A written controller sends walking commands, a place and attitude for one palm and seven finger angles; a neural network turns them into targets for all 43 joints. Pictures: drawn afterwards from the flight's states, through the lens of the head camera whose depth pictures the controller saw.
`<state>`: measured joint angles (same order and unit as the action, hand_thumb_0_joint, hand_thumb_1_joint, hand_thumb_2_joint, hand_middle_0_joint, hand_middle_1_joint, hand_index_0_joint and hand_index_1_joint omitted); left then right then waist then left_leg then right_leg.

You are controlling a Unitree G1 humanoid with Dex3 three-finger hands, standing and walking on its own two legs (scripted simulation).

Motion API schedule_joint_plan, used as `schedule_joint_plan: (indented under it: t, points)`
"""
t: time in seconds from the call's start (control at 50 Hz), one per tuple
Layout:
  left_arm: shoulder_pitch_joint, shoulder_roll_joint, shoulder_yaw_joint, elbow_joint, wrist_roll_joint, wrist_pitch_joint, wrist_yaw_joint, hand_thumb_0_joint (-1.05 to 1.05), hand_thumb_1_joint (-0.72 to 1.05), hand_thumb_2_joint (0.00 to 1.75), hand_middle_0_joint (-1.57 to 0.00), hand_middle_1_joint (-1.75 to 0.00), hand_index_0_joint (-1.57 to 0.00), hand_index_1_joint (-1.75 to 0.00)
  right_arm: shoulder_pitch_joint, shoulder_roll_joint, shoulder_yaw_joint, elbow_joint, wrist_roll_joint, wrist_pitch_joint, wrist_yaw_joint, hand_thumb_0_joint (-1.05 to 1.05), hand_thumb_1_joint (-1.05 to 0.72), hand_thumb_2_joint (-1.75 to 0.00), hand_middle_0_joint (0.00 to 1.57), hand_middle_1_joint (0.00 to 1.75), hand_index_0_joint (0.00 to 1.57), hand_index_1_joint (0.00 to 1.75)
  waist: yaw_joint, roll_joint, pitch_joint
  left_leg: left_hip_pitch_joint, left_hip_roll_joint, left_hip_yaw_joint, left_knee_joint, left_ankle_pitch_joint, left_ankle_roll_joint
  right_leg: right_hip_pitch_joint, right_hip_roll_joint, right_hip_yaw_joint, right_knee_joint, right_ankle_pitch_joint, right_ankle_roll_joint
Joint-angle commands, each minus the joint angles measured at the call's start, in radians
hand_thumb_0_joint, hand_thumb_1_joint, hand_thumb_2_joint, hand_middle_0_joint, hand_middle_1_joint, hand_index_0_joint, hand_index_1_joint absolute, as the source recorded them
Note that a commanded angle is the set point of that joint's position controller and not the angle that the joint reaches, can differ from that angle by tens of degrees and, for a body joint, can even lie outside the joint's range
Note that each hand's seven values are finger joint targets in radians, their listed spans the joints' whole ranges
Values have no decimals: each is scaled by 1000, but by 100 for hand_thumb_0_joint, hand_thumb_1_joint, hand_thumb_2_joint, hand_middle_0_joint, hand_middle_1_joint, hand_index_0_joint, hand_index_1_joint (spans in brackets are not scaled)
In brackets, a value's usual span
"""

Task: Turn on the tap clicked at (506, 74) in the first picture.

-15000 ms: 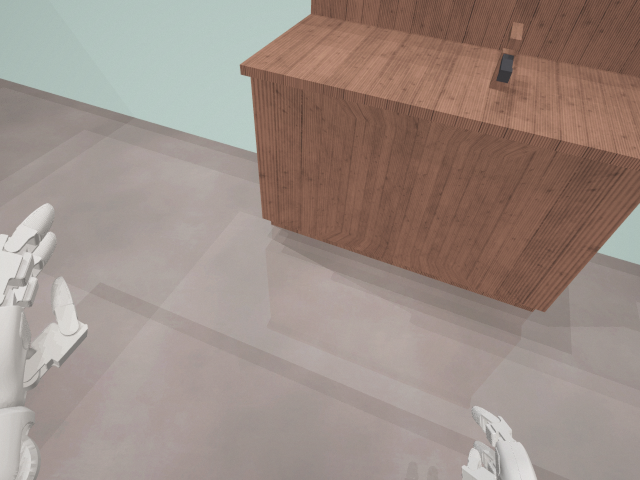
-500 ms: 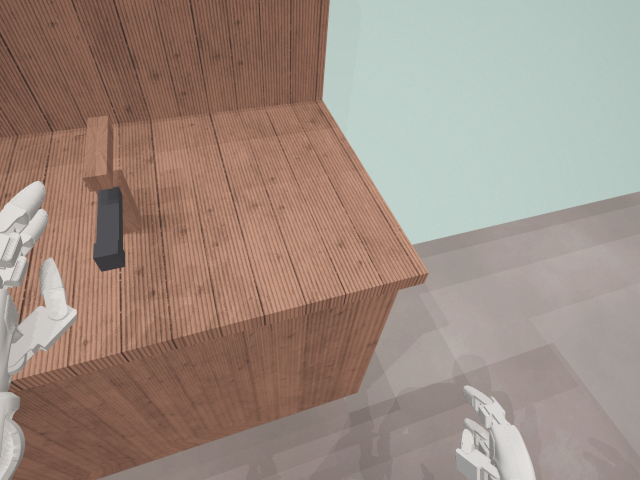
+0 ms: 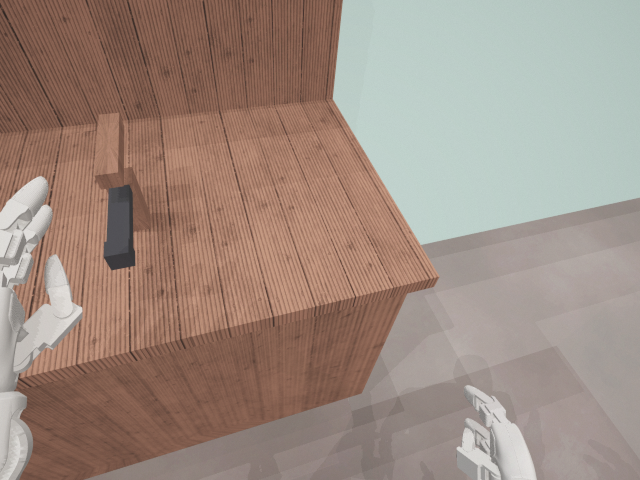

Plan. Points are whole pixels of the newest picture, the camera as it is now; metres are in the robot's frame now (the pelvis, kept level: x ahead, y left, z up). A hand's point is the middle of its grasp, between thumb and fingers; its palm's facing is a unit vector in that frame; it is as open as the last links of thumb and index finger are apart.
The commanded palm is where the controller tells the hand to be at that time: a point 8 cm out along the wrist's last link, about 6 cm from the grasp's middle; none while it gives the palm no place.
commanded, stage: turn the palm inward beside the body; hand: left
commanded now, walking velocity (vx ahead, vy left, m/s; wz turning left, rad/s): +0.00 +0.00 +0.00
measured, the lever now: (119, 254) +0.34 +0.29 +0.07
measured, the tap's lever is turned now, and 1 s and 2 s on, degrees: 0 0 0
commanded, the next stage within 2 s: none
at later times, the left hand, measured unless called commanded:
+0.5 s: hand (62, 343) +0.19 +0.24 +0.16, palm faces +0.59 -0.76 -0.27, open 7.4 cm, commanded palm +0.14 +0.26 +0.16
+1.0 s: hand (126, 353) +0.20 +0.21 +0.12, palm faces +0.49 -0.83 -0.25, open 7.4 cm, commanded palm +0.15 +0.24 +0.15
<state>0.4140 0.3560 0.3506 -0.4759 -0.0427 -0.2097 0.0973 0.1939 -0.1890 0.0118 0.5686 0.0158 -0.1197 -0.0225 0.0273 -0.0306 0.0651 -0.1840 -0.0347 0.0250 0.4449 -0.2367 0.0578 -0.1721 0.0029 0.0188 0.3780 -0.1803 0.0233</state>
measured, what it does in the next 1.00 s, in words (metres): shifts its weight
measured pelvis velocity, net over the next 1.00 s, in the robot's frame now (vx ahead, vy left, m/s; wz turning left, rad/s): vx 0.03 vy -0.06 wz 0.07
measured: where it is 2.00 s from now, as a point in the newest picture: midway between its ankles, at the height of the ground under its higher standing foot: outside the picture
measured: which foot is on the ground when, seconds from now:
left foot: down 0.00-1.00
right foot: down 0.00-1.00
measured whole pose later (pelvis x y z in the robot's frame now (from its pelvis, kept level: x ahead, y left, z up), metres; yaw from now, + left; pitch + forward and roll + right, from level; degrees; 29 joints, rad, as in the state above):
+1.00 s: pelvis +0.03 -0.06 -0.02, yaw +4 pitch +3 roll +1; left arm 0.49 0.28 0.35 -0.41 -0.21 -0.03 0.06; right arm 0.23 -0.27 -0.02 0.65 0.04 -0.20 -0.07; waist 0.07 0.04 -0.08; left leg -0.35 0.00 -0.05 0.68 -0.38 -0.02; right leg -0.35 0.03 -0.08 0.68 -0.39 -0.07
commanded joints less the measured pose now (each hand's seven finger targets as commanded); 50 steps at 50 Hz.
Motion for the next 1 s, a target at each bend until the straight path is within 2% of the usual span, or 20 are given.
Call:
schedule_joint_plan:
  t: [0.0,0.02,0.04,0.06,0.08,0.12,0.16,0.22,0.26,0.28,0.32,0.4,0.52,0.58,0.62,0.68,0.74,0.84,0.94,0.98]
  points:
    - [-621,377,274,84,104,-22,-11,0,90,90,-20,-30,-20,-30,-53,-128,-35,-96,-58,-48,-63,0,-90,-90,20,30,20,30,58,263,-257,4,73,-118,-86,181,-106,39,32,-54,149,-11,-70]
    - [-425,224,74,157,4,25,-32,0,90,90,-20,-30,-20,-30,-48,-163,-28,-106,-47,-69,2,0,-90,-90,20,30,20,30,-10,156,-113,-1,65,-130,-71,455,-164,-83,53,-126,104,31,-70]
    - [-384,211,139,59,-15,52,-46,0,90,90,-20,-30,-20,-30,-15,-225,-71,-70,-38,-53,19,0,-90,-90,20,30,20,30,3,151,-335,193,98,-112,2,596,-163,-121,67,-104,148,105,-53]
    - [-336,94,52,32,-103,112,-92,0,90,90,-20,-30,-20,-30,-53,-200,-63,-93,-26,-58,11,0,-90,-90,20,30,20,30,36,200,-364,245,81,-103,12,646,-155,-134,42,-83,140,76,-51]
    - [-234,74,68,75,-157,173,-114,0,90,90,-20,-30,-20,-30,-75,-197,-55,-88,-4,-59,16,0,-90,-90,20,30,20,30,43,172,-367,258,84,-96,-1,646,-158,-119,50,-89,146,58,-51]
    - [-178,49,-18,-27,-146,236,-145,0,90,90,-20,-30,-20,-30,-128,-211,-44,-102,0,-61,36,0,-90,-90,20,30,20,30,61,99,-290,151,73,-75,19,523,-122,-106,30,-116,128,113,-51]
    - [-140,117,-3,-58,-64,245,-124,0,90,90,-20,-30,-20,-30,-159,-208,-32,-119,0,-44,44,0,-90,-90,20,30,20,30,45,33,-191,16,63,-68,10,353,-90,-100,28,-133,126,110,-52]
    - [-97,224,124,-151,-2,145,-40,0,90,90,-20,-30,-20,-30,-184,-188,-37,-150,-21,-24,39,0,-90,-90,20,30,20,30,39,-27,-178,-66,54,-64,11,161,-69,-126,41,-127,151,7,-52]
    - [-149,260,188,-248,-31,31,17,0,90,90,-20,-30,-20,-30,-180,-164,-37,-151,-29,-34,23,0,-90,-90,20,30,20,30,49,-1,-240,-68,45,-61,34,63,-55,-139,45,-110,162,-66,-47]
    - [-202,329,249,-309,-47,-19,47,0,90,90,-20,-30,-20,-30,-177,-159,-33,-133,-26,-40,15,0,-90,-90,20,30,20,30,56,80,-250,-63,42,-58,32,11,-60,-146,49,-96,158,-99,-48]
    - [-209,235,196,-223,-67,-79,86,0,90,90,-20,-30,-20,-30,-136,-130,-30,-103,-25,-63,10,0,-90,-90,20,30,20,30,39,147,-227,-82,32,-51,62,-49,-60,-176,42,-87,158,-141,-50]
    - [-307,200,128,6,-77,-26,59,0,90,90,-20,-30,-20,-30,-138,-165,-31,-48,-9,-65,-7,0,-90,-90,20,30,20,30,-16,164,-107,-175,8,-40,120,-224,-35,-243,-6,-38,96,-281,-35]
    - [-380,209,3,28,-105,205,-65,0,90,90,-20,-30,-20,-30,-197,-177,-27,-84,19,-64,-66,0,-90,-90,20,30,20,30,6,68,-154,-217,25,-53,192,-159,-43,-154,-108,149,-6,-430,-9]
    - [-310,276,109,-43,-100,180,-40,0,90,90,-20,-30,-20,-30,-206,-161,-31,-80,17,-69,-66,0,-90,-90,20,30,20,30,40,-12,-171,-242,43,-79,213,-124,-55,-112,-136,189,5,-374,16]
    - [-234,261,159,-95,-116,112,-13,0,90,90,-20,-30,-20,-30,-176,-149,-43,-78,7,-81,-55,0,-90,-90,20,30,20,30,51,-65,-219,-239,50,-86,218,-74,-53,-80,-129,165,48,-221,22]
    - [-71,286,266,-107,-149,50,25,0,90,90,-20,-30,-20,-30,-132,-155,-54,-64,5,-90,-40,0,-90,-90,20,30,20,30,80,-64,-329,-224,40,-65,223,73,-48,5,-101,101,163,201,31]
    - [20,176,216,-80,-180,70,16,0,90,90,-20,-30,-20,-30,-87,-153,-52,-69,17,-92,-31,0,-90,-90,20,30,20,30,61,7,-331,-183,33,-23,220,189,-43,15,-84,31,220,506,27]
    - [19,134,139,-120,-176,152,-27,0,90,90,-20,-30,-20,-30,-64,-169,-50,-88,26,-96,-48,0,-90,-90,20,30,20,30,36,63,-269,-156,29,-14,209,234,-29,-43,-67,-19,211,487,11]
    - [-24,120,88,-205,-168,74,-34,0,90,90,-20,-30,-20,-30,-42,-174,-58,-83,15,-149,-61,0,-90,-90,20,30,20,30,23,9,-288,-115,30,-44,211,238,-19,-87,-48,-33,211,386,6]
    - [-39,143,96,-241,-148,39,-9,0,90,90,-20,-30,-20,-30,-57,-167,-55,-77,13,-166,-62,0,-90,-90,20,30,20,30,34,62,-285,-101,25,-40,212,236,-19,-112,-35,-41,214,306,-7]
